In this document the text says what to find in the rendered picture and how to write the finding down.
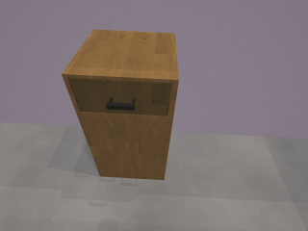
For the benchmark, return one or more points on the drawer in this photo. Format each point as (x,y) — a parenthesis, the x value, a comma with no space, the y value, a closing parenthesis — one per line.
(151,98)

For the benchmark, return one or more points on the cabinet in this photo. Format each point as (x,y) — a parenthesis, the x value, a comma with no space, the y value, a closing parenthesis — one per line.
(127,145)

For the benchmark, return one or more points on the handle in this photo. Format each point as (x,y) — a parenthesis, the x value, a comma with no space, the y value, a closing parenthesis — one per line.
(120,106)

